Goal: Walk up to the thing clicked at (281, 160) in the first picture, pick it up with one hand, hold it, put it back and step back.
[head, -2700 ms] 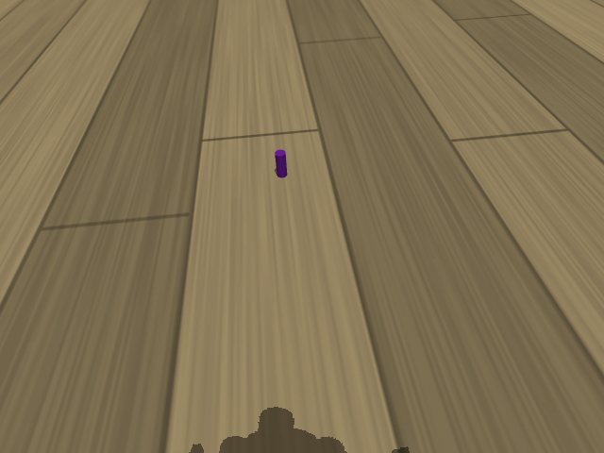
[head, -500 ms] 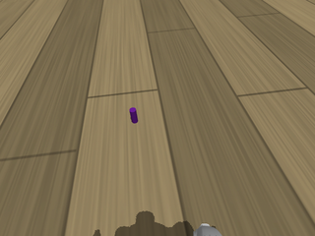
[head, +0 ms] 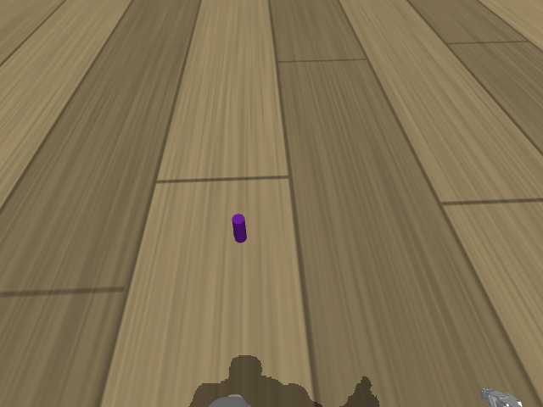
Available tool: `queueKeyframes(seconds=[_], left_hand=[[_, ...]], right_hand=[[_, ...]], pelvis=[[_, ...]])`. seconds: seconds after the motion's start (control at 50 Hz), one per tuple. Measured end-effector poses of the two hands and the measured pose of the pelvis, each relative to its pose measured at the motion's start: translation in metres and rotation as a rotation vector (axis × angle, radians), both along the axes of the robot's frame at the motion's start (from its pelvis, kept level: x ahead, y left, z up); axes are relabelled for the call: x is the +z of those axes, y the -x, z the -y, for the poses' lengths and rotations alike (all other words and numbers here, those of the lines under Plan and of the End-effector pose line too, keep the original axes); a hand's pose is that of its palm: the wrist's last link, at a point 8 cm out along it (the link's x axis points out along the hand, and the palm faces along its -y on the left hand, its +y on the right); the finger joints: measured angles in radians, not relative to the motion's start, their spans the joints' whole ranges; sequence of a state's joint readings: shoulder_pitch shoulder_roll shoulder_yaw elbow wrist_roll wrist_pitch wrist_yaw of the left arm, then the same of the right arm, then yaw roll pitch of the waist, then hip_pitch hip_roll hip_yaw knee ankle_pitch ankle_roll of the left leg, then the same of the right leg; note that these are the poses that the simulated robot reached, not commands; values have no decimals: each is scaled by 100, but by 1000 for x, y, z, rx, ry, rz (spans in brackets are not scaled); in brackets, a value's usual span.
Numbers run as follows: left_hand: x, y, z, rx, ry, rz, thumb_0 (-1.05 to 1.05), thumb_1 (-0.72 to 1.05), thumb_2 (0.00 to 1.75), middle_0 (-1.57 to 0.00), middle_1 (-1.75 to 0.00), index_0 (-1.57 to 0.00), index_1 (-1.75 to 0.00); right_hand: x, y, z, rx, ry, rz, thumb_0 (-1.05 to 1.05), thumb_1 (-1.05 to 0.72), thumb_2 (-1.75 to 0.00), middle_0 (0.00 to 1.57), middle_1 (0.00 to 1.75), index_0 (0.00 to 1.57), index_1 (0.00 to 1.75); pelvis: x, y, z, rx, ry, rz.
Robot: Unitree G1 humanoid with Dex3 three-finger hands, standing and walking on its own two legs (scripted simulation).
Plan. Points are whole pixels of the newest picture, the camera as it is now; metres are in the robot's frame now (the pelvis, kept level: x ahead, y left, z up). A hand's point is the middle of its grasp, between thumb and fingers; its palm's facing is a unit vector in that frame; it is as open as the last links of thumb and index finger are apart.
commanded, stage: walk up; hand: left
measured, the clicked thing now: (239, 228) +0.89 +0.22 -0.68
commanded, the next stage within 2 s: none
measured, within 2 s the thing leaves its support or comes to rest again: neither
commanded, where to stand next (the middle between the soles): +0.53 +0.02 m, yaw -3 degrees
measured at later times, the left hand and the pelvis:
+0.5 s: hand (154, 321) +0.27 +0.25 -0.10, palm faces -0.05 -0.90 -0.43, open 7.4 cm; pelvis +0.18 -0.03 +0.01, yaw -2 degrees
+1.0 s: hand (153, 256) +0.41 +0.30 -0.13, palm faces -0.11 -0.93 -0.35, open 7.4 cm; pelvis +0.35 +0.03 +0.02, yaw -3 degrees
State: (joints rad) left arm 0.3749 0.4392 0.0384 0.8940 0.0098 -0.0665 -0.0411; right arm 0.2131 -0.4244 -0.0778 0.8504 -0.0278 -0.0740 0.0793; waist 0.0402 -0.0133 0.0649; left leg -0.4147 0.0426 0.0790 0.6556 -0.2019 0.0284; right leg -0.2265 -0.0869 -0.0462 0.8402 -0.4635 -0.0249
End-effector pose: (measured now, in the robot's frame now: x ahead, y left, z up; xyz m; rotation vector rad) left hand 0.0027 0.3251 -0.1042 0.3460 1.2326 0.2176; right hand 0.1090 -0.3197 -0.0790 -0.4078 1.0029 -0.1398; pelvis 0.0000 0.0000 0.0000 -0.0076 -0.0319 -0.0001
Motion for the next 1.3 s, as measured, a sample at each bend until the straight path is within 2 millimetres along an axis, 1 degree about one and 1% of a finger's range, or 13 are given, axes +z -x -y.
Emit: queueKeyframes(seconds=[0.12,0.2,0.3,0.38,0.5,0.6,0.7,0.78,0.84,0.94,1.1,1.2,1.3], left_hand=[[6,-81,-1,-58,19,38,1,91,89,-21,-30,-20,-30],[16,-133,5,-101,23,69,1,91,89,-21,-30,-20,-30],[28,-196,18,-144,-1,100,1,91,89,-21,-30,-20,-30],[29,-238,26,-146,-52,158,0,91,89,-21,-30,-20,-30],[42,-258,34,-105,-55,162,0,91,89,-21,-30,-20,-30],[41,-265,26,-84,-45,114,0,90,89,-21,-30,-20,-30],[25,-278,3,-53,-23,71,0,90,89,-21,-30,-20,-30],[1,-302,-19,-49,-12,25,1,90,89,-21,-30,-20,-30],[-3,-329,-23,-62,0,2,1,91,89,-21,-30,-20,-30],[6,-380,-22,-92,25,31,1,91,89,-21,-30,-20,-30],[22,-461,-7,-147,11,62,1,91,89,-21,-30,-20,-30],[24,-511,6,-159,-44,139,0,91,89,-21,-30,-20,-30],[34,-534,15,-147,-42,175,0,91,89,-21,-30,-20,-30]], right_hand=[[14,-17,-5,-68,3,-4,0,-90,-89,21,30,20,30],[12,-19,1,-97,1,-54,0,-90,-89,21,30,20,30],[-5,-27,17,-142,-24,-120,0,-90,-89,21,30,20,30],[-30,-50,32,-152,-38,-166,1,-90,-89,21,30,20,30],[-30,-113,27,-115,-65,-161,1,-91,-89,20,30,20,30],[-17,-166,17,-76,-71,-127,1,-91,-89,20,30,20,30],[-5,-218,4,-49,-33,-99,0,-91,-89,20,30,20,30],[-1,-253,-7,-58,19,-37,0,-91,-89,20,30,20,30],[7,-262,-15,-94,23,-20,0,-91,-89,20,30,20,30],[16,-264,-24,-128,23,-68,0,-90,-89,21,30,20,30],[-2,-275,-15,-177,-16,-157,0,-90,-89,21,30,20,30],[-30,-303,-3,-194,-41,-195,0,-90,-89,21,30,20,30],[-34,-344,-9,-163,-58,-189,1,-91,-89,20,30,20,30]], pelvis=[[13,-45,-4,-19,-16,3],[17,-74,-2,-32,-26,3],[15,-114,9,-40,-31,0],[0,-148,26,-37,-13,3],[11,-183,28,-35,-2,9],[16,-214,21,-31,6,2],[12,-251,4,-22,20,-2],[0,-282,-16,-28,-2,4],[4,-300,-23,-33,1,7],[16,-331,-27,-45,-12,11],[17,-382,-19,-59,-22,8],[2,-413,-3,-60,-9,13],[8,-431,-3,-56,-12,16]])
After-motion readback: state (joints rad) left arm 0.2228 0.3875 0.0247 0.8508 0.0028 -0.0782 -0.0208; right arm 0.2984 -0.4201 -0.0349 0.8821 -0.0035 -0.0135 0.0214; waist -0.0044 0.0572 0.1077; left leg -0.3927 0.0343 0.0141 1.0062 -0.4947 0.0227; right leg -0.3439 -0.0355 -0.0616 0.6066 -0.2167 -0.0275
